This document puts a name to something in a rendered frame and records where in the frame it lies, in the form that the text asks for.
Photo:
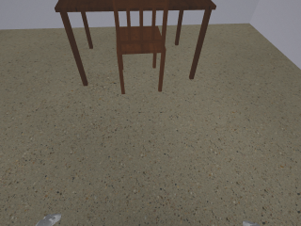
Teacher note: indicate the robot left hand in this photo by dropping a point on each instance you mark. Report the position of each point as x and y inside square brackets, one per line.
[49, 220]

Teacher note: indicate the chair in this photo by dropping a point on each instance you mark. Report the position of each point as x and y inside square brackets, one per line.
[131, 40]

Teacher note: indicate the table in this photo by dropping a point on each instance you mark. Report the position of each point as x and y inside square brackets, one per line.
[83, 6]

